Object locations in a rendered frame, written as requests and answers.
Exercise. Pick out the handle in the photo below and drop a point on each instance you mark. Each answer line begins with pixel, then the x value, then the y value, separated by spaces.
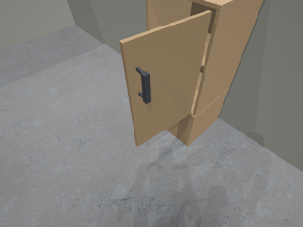
pixel 146 87

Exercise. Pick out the cupboard door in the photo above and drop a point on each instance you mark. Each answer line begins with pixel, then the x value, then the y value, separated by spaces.
pixel 172 54

